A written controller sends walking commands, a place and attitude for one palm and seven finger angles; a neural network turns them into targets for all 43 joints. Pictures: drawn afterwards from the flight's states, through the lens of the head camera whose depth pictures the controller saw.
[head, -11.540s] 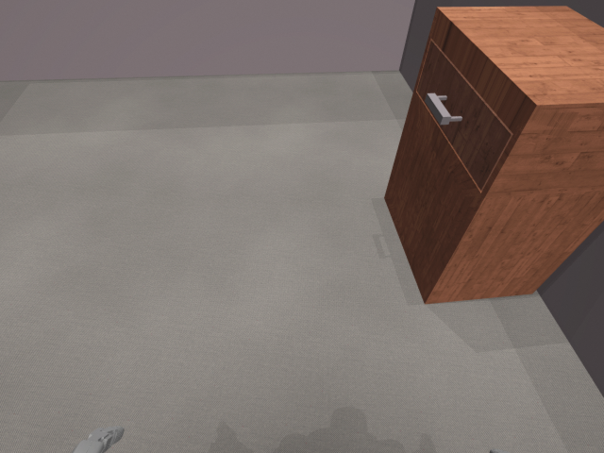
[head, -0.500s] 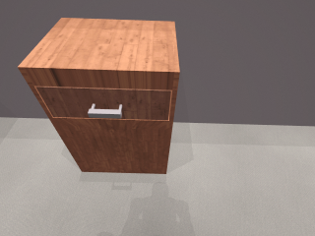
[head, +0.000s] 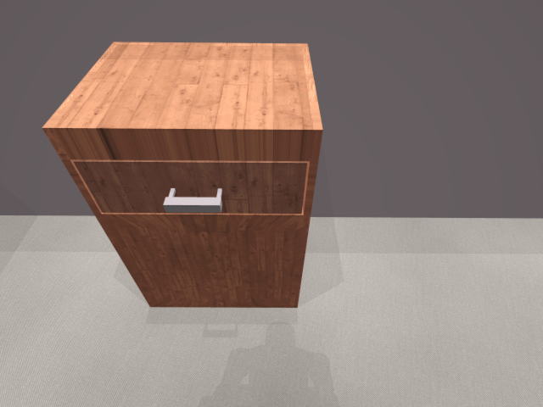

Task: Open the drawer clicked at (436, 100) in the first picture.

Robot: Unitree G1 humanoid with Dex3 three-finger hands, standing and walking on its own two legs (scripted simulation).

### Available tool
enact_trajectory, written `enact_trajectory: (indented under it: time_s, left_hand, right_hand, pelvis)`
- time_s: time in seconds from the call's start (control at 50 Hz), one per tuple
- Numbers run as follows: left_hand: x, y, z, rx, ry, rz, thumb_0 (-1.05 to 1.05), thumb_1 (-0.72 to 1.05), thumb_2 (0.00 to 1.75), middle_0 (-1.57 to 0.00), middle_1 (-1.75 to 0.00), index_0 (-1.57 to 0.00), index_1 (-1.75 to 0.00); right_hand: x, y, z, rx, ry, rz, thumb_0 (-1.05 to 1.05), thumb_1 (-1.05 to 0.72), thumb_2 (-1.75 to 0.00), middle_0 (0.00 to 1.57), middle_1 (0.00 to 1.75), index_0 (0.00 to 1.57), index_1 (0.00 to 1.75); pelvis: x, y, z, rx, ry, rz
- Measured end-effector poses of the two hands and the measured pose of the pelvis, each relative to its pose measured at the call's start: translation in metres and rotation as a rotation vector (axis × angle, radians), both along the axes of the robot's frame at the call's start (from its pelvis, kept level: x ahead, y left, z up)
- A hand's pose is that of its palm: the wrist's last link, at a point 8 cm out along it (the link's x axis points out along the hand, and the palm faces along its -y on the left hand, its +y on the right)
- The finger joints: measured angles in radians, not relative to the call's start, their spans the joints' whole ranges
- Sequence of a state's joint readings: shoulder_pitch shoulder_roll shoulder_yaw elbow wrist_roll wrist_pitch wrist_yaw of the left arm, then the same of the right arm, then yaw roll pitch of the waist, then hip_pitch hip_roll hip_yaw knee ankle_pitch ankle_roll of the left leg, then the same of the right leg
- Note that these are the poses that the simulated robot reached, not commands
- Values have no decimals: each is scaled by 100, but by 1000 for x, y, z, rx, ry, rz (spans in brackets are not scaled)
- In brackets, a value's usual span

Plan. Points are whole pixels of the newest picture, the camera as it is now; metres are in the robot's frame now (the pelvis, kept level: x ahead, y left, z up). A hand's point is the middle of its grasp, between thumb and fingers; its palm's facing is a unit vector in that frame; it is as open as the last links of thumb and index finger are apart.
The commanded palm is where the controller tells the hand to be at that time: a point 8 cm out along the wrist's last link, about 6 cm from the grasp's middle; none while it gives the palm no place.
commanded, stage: shuffle to correct the standing spot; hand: left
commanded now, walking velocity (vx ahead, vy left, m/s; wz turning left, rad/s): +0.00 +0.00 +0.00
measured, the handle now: (194, 198) +0.59 +0.22 -0.10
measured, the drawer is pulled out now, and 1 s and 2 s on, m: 0.00 0.00 0.00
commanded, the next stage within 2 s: come to a stop and stand still in 0.38 s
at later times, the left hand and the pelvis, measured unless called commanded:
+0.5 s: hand out of the picture -0.02 +0.14 -0.18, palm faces +0.13 -0.98 -0.16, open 7.4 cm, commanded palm none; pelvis +0.06 -0.01 -0.01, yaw +2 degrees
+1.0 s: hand out of the picture +0.15 +0.16 -0.17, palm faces +0.03 -0.96 -0.28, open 7.3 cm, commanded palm none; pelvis +0.09 -0.04 -0.01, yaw +1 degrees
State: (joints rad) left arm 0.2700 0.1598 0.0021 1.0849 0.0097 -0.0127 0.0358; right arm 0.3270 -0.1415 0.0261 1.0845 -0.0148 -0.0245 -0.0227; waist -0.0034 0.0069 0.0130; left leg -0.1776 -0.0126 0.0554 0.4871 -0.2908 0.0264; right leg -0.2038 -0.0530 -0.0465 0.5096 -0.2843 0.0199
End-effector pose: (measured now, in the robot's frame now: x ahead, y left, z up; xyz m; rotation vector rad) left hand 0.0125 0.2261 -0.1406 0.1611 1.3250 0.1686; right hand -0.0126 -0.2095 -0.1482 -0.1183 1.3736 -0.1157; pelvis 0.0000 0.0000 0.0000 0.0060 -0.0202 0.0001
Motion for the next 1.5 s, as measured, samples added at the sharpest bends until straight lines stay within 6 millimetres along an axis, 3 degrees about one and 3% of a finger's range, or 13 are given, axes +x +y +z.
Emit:
enact_trajectory:
  time_s: [0.2, 0.38, 0.46, 0.56, 0.64, 0.74, 0.8, 0.88, 1.02, 1.12, 1.3, 1.4, 1.5]
  left_hand:
    - [-21, -15, -6, -40, 73, 18, 1, 91, 90, -20, -30, -20, -30]
    - [-30, -31, -10, -50, 135, 60, 1, 91, 90, -20, -30, -20, -30]
    - [-35, -34, -11, -59, 151, 114, 0, 91, 90, -20, -30, -20, -30]
    - [-41, -30, -19, -92, 234, 142, 0, 91, 90, -20, -30, -20, -30]
    - [-17, -21, -20, -84, 266, 111, 1, 91, 90, -20, -30, -20, -30]
    - [45, -13, -11, -52, 143, 76, 1, 91, 90, -20, -30, -20, -30]
    - [78, -10, -7, -18, 74, 48, 1, 92, 90, -20, -30, -20, -30]
    - [107, -7, -2, 38, 12, 19, 2, 93, 90, -20, -30, -20, -30]
    - [127, -23, 8, 70, -67, -14, 1, 92, 90, -20, -30, -20, -30]
    - [120, -36, 10, 38, -90, 6, 1, 92, 90, -20, -30, -20, -30]
    - [72, -17, -2, 7, -46, 60, 0, 91, 90, -21, -30, -20, -30]
    - [47, -8, -9, -19, 17, 69, 1, 91, 90, -20, -30, -20, -30]
    - [39, -16, -3, -42, 47, 59, 1, 91, 90, -20, -30, -19, -30]
  right_hand:
    - [7, -7, 2, -13, 17, 6, 1, -91, -90, 20, 30, 20, 30]
    - [22, -23, -7, -6, 57, 4, 1, -91, -90, 20, 30, 20, 30]
    - [50, -25, -3, -24, 65, 43, 1, -91, -90, 20, 30, 20, 30]
    - [107, -23, 2, -73, -37, 73, 1, -92, -90, 20, 30, 20, 30]
    - [133, -15, 7, -89, -103, 44, 1, -92, -90, 20, 30, 20, 30]
    - [144, -13, 9, -82, -87, 39, 1, -95, -90, 20, 30, 20, 30]
    - [146, -18, 6, -68, -70, 29, 1, -96, -90, 20, 30, 20, 30]
    - [144, -31, -4, -44, -58, 8, 1, -95, -90, 20, 30, 21, 30]
    - [137, -53, -11, -13, -28, -22, 1, -93, -90, 20, 30, 20, 30]
    - [132, -56, -3, -7, -16, 0, 1, -92, -90, 20, 30, 20, 30]
    - [123, -44, 9, -46, -78, 42, 1, -92, -90, 20, 30, 20, 30]
    - [95, -32, 15, -63, -62, 35, 1, -92, -90, 20, 30, 20, 30]
    - [66, -21, 13, -33, 15, 17, 1, -92, -90, 20, 30, 20, 30]
  pelvis:
    - [5, -4, -1, 2, 1, 0]
    - [32, -16, -9, -3, 22, 9]
    - [48, -15, -9, -13, 27, 35]
    - [70, -2, -14, -18, 19, 30]
    - [85, 4, -11, 1, 9, -1]
    - [94, 4, -2, 3, 14, 10]
    - [95, -2, -1, 10, 16, 10]
    - [97, -18, -6, 27, 17, 2]
    - [92, -38, -7, 27, 26, 14]
    - [83, -43, -1, 33, 32, 21]
    - [62, -28, -2, 11, 25, 27]
    - [60, -18, -1, 4, 10, 21]
    - [64, -17, 4, 8, 24, 24]
